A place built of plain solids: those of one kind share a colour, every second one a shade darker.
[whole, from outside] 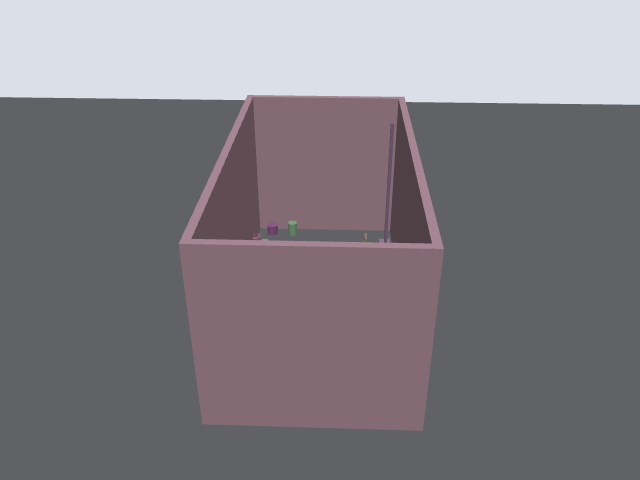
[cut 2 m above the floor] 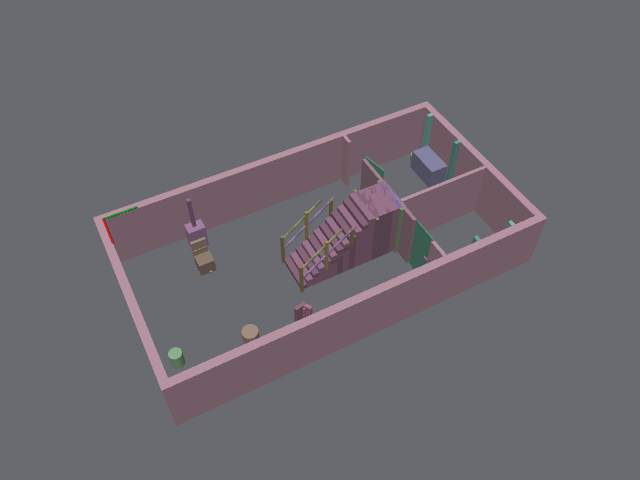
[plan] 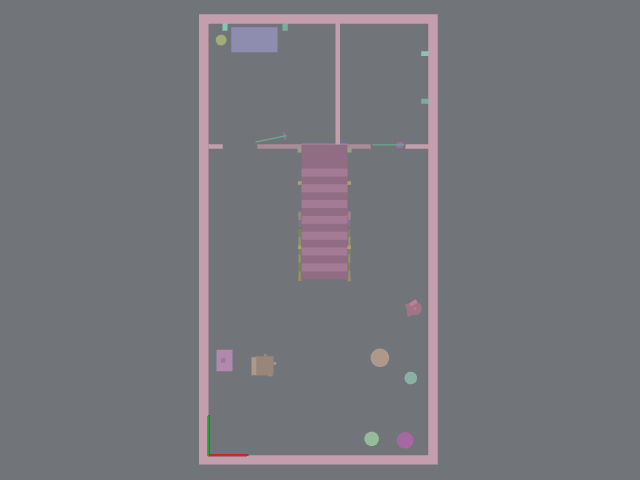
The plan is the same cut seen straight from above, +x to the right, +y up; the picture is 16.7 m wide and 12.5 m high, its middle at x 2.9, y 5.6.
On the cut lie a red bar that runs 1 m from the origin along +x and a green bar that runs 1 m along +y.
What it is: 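A dwelling of one tall room, 5.7 x 11.2 m inside and 5.8 m high, with a sleeping gallery 2.84 m up across one short end and a free-standing straight stair of 17 risers to it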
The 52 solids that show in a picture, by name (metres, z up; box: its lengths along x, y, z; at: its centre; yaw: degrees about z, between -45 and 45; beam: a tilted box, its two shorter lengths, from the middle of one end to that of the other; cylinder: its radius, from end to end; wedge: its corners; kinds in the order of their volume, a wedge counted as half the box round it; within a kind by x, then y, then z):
{
 "wall_1": {"box": [0.25, 11.73, 5.97], "at": [-0.12, 5.62, 2.94]},
 "wall_2": {"box": [0.37, 0.12, 2.74], "at": [0.18, 8.03, 1.32]},
 "wall_3": {"box": [2.96, 0.12, 2.74], "at": [2.75, 8.03, 1.32]},
 "wall_4": {"box": [6.22, 0.25, 5.97], "at": [2.86, -0.12, 2.94]},
 "wall_5": {"box": [6.22, 0.25, 5.97], "at": [2.86, 11.36, 2.94]},
 "wall_6": {"box": [0.12, 3.14, 2.74], "at": [3.36, 9.66, 1.32]},
 "wall_7": {"box": [0.59, 0.12, 2.74], "at": [5.42, 8.03, 1.32]},
 "wall_8": {"box": [0.25, 11.73, 5.97], "at": [5.84, 5.62, 2.94]},
 "step_1": {"box": [1.2, 0.62, 0.22], "at": [3.02, 4.88, 0.06]},
 "step_2": {"box": [1.2, 0.62, 0.38], "at": [3.02, 5.09, 0.14]},
 "step_3": {"box": [1.2, 0.62, 0.55], "at": [3.02, 5.3, 0.23]},
 "step_4": {"box": [1.2, 0.62, 0.72], "at": [3.02, 5.5, 0.31]},
 "step_5": {"box": [1.2, 0.62, 0.89], "at": [3.02, 5.71, 0.39]},
 "step_6": {"box": [1.2, 0.62, 1.05], "at": [3.02, 5.92, 0.48]},
 "step_7": {"box": [1.2, 0.62, 1.22], "at": [3.02, 6.12, 0.56]},
 "step_8": {"box": [1.2, 0.62, 1.39], "at": [3.02, 6.33, 0.64]},
 "step_9": {"box": [1.2, 0.62, 1.55], "at": [3.02, 6.53, 0.73]},
 "step_10": {"box": [1.2, 0.62, 1.72], "at": [3.02, 6.74, 0.81]},
 "step_11": {"box": [1.2, 0.62, 1.89], "at": [3.02, 6.95, 0.89]},
 "step_12": {"box": [1.2, 0.62, 2.05], "at": [3.02, 7.15, 0.98]},
 "step_13": {"box": [1.2, 0.62, 2.22], "at": [3.02, 7.36, 1.06]},
 "step_14": {"box": [1.2, 0.62, 2.39], "at": [3.02, 7.57, 1.14]},
 "step_15": {"box": [1.2, 0.62, 2.56], "at": [3.02, 7.77, 1.23]},
 "step_16": {"box": [1.2, 0.45, 2.72], "at": [3.02, 7.89, 1.31]},
 "head_base_1": {"box": [1.2, 0.25, 2.79], "at": [3.02, 8.0, 1.34]},
 "slotfit_kitchen_wall_table_1": {"box": [1.21, 0.65, 0.81], "at": [1.19, 10.82, 0.35]},
 "stove_1": {"box": [0.12, 0.12, 4.94], "at": [0.37, 2.46, 3.3]},
 "stove_2": {"box": [0.42, 0.56, 0.9], "at": [0.41, 2.46, 0.4]},
 "slotfit_known_1": {"box": [0.1, 0.47, 1.07], "at": [1.17, 2.31, 0.49]},
 "slotfit_known_2": {"box": [0.05, 0.47, 0.75], "at": [1.22, 2.31, 0.33]},
 "slotfit_known_3": {"box": [0.47, 0.5, 0.53], "at": [1.45, 2.32, 0.22]},
 "slotfit_known_4": {"cylinder": 0.24, "from": [4.46, 2.53, -0.05], "to": [4.46, 2.53, 0.39]},
 "curtains_1": {"box": [0.14, 0.19, 2.22], "at": [0.43, 11.14, 1.17]},
 "curtains_2": {"box": [0.14, 0.19, 2.22], "at": [1.99, 11.14, 1.17]},
 "curtains_3": {"box": [0.19, 0.13, 2.24], "at": [5.63, 9.21, 1.18]},
 "curtains_4": {"box": [0.19, 0.13, 2.24], "at": [5.63, 10.45, 1.18]},
 "doorleaf_door_1": {"box": [0.83, 0.041, 2.07], "at": [1.63, 8.24, 0.99], "yaw": 11.5},
 "doorleaf_door_2": {"box": [0.83, 0.036, 2.07], "at": [4.67, 8.08, 0.99]},
 "slotfit_hallpiece_corner_1": {"cylinder": 0.19, "from": [4.24, 0.42, -0.05], "to": [4.24, 0.42, 0.55]},
 "slotfit_corner_1": {"cylinder": 0.22, "from": [5.12, 0.38, -0.05], "to": [5.12, 0.38, 0.41]},
 "clutter_clhall_1": {"box": [0.12, 0.33, 0.92], "at": [5.21, 3.78, 1.34], "yaw": 11.9},
 "clutter_clhall_2": {"box": [0.28, 0.1, 0.77], "at": [5.3, 3.94, 1.41], "yaw": 29.9},
 "clutter_clhall_3": {"cylinder": 0.17, "from": [5.38, 3.81, -0.05], "to": [5.38, 3.81, 0.02]},
 "guard_post_1": {"box": [0.09, 0.09, 1.25], "at": [2.37, 4.57, 0.58]},
 "guard_post_2": {"box": [0.09, 0.09, 1.28], "at": [2.37, 5.41, 1.24]},
 "guard_post_3": {"box": [0.09, 0.09, 1.28], "at": [2.37, 6.25, 1.92]},
 "guard_post_4": {"box": [0.09, 0.09, 1.25], "at": [3.66, 4.57, 0.58]},
 "guard_post_5": {"box": [0.09, 0.09, 1.28], "at": [3.66, 5.41, 1.24]},
 "guard_post_6": {"box": [0.09, 0.09, 1.28], "at": [3.66, 6.25, 1.92]},
 "slotfit_seat_1": {"cylinder": 0.17, "from": [5.26, 2.01, -0.05], "to": [5.26, 2.01, 0.54]},
 "post_1": {"box": [0.11, 0.12, 2.72], "at": [3.66, 7.94, 1.31]},
 "clutter_kitchen_1": {"cylinder": 0.14, "from": [0.32, 10.81, -0.05], "to": [0.32, 10.81, 0.25]}
}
